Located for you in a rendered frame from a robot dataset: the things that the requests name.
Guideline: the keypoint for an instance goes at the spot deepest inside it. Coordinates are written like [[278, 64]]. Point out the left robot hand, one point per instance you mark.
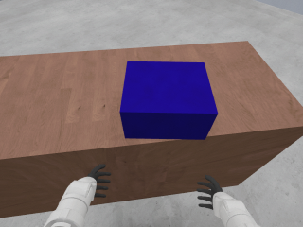
[[95, 174]]

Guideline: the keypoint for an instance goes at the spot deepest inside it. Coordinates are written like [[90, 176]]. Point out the robot left forearm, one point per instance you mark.
[[74, 204]]

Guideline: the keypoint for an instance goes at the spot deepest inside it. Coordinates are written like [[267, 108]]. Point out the robot right forearm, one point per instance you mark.
[[231, 212]]

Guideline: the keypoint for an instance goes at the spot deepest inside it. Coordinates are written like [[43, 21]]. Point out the carton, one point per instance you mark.
[[167, 100]]

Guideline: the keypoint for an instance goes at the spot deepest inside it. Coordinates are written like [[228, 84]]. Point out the pedestal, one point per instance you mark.
[[60, 118]]

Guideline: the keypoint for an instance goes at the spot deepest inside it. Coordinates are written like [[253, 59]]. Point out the right robot hand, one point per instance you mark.
[[215, 188]]

